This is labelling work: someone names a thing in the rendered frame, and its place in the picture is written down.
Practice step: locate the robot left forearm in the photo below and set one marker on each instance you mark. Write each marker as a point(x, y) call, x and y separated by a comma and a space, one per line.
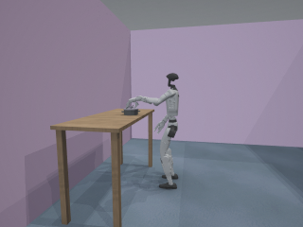
point(149, 100)

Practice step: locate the robot right forearm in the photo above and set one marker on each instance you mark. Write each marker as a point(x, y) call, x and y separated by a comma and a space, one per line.
point(165, 119)

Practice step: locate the left robot hand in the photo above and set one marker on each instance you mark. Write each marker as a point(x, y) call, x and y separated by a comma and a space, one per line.
point(130, 101)

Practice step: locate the lid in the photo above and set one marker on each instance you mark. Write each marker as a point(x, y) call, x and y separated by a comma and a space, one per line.
point(130, 109)

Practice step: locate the pot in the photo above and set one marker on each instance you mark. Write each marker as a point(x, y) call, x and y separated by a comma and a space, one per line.
point(131, 112)

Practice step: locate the right robot hand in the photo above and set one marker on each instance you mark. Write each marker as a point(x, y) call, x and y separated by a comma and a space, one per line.
point(160, 126)

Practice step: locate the left robot upper arm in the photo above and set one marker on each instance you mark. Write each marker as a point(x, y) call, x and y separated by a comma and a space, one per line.
point(168, 94)

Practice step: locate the right robot shin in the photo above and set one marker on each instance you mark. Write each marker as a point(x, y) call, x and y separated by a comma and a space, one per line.
point(171, 164)

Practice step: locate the table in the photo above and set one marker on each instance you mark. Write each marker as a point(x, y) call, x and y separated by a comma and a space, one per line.
point(114, 121)

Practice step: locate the right robot thigh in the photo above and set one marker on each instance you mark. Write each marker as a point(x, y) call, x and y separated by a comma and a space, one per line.
point(169, 150)

